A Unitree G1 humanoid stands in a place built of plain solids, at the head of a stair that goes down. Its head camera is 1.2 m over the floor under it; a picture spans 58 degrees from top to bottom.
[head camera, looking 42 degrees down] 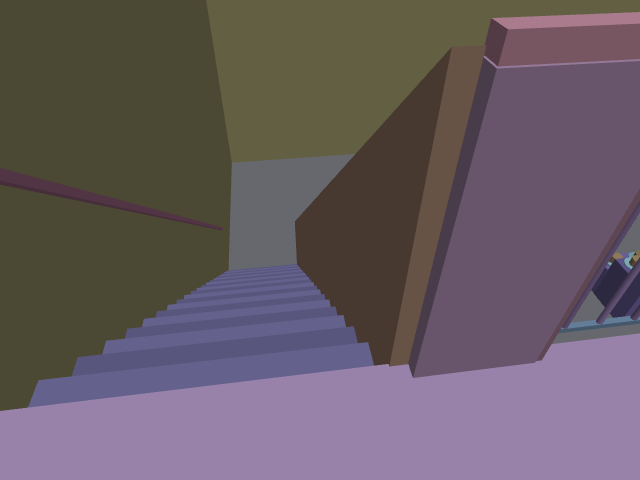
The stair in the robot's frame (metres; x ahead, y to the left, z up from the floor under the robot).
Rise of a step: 0.21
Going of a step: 0.23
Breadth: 1.20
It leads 8 degrees to the left of straight ahead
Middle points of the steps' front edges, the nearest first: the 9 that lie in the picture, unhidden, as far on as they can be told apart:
0.67 0.38 0.00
0.90 0.41 -0.21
1.12 0.44 -0.41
1.35 0.47 -0.62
1.58 0.50 -0.82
1.81 0.53 -1.03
2.03 0.56 -1.24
2.26 0.59 -1.44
2.49 0.62 -1.65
